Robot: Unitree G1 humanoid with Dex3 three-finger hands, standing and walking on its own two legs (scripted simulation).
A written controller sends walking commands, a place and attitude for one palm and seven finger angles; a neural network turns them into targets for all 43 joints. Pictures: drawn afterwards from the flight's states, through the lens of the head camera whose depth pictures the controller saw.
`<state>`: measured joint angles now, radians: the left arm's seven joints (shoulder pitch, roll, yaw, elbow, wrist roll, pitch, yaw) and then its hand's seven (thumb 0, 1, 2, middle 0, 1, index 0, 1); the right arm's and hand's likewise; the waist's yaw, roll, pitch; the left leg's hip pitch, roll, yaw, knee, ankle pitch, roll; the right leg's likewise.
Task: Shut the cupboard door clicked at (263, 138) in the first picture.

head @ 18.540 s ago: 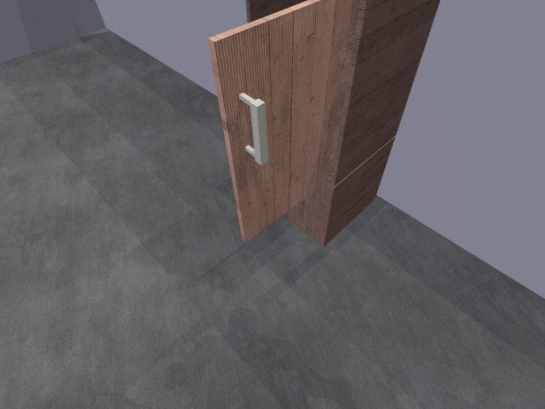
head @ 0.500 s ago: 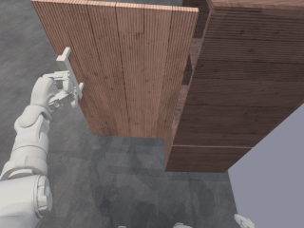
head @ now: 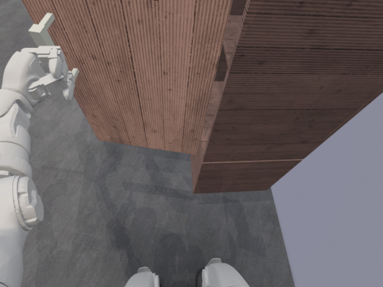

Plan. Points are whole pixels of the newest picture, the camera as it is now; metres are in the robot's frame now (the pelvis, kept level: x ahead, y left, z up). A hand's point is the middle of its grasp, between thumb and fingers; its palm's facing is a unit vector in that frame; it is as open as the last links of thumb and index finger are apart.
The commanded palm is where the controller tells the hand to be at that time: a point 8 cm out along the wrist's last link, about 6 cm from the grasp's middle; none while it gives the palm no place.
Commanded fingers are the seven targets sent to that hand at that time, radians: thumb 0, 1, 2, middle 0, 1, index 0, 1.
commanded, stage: push the door shut along its arc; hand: left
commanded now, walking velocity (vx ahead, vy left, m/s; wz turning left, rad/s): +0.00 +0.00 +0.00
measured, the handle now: (59, 55) +0.57 +0.23 +0.11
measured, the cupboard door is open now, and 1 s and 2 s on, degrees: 79 64 57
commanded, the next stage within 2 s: pull the fist back off the door in 1.10 s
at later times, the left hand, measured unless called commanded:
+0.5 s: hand (104, 56) +0.56 +0.14 +0.11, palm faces -0.34 -0.94 +0.02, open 3.1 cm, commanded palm +0.57 +0.20 +0.11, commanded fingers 0.00 0.90 0.90 -1.30 -1.50 -1.30 -1.50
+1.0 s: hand (111, 47) +0.59 +0.13 +0.11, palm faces -0.39 -0.92 +0.01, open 3.2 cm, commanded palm +0.62 +0.15 +0.11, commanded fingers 0.00 0.90 0.90 -1.30 -1.50 -1.30 -1.50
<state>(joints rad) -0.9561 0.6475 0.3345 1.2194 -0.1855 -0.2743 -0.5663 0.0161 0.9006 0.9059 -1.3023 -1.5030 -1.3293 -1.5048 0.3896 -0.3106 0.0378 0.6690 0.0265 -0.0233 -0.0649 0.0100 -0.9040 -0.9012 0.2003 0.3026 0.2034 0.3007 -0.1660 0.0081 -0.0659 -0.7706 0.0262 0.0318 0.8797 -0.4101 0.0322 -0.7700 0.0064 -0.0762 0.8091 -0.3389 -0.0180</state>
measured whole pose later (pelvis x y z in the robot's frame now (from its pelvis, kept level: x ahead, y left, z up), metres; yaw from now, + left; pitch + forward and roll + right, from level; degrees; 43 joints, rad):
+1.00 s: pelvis +0.02 +0.00 -0.02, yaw -1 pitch +25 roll -4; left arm -1.33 0.70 0.23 1.35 -0.09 -0.14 -0.56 0.03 0.91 0.94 -1.30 -1.50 -1.30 -1.50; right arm 0.40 -0.30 0.04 0.71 -0.01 -0.03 -0.06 0.01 -0.90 -0.90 0.20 0.30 0.20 0.30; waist -0.26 0.03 -0.07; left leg -0.95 0.05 0.02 1.01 -0.49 0.03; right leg -0.94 0.03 -0.08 0.91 -0.40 -0.02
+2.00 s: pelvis +0.02 -0.01 +0.01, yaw +0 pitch +17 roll -1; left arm -0.94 0.34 0.27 1.17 -0.08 -0.37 -0.08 0.02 0.90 0.90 -1.30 -1.50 -1.30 -1.50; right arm 0.42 -0.29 -0.02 0.67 -0.02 0.01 0.03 0.01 -0.91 -0.90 0.20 0.30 0.20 0.30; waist -0.16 0.04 -0.09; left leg -0.71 0.03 0.04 0.82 -0.41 0.02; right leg -0.72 0.02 -0.06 0.77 -0.35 -0.03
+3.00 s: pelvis +0.02 -0.01 +0.05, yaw +0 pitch -2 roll +0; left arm -0.01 0.28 0.15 0.09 -0.08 -0.07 0.05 0.02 0.90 0.90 -0.99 -1.15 -0.98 -1.16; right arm 0.14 -0.23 0.04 0.58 0.03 -0.03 -0.08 0.01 -0.91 -0.90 0.20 0.30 0.20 0.30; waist 0.04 0.06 -0.01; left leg -0.13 0.00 0.04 0.42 -0.26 0.02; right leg -0.16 0.00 -0.05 0.42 -0.23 -0.02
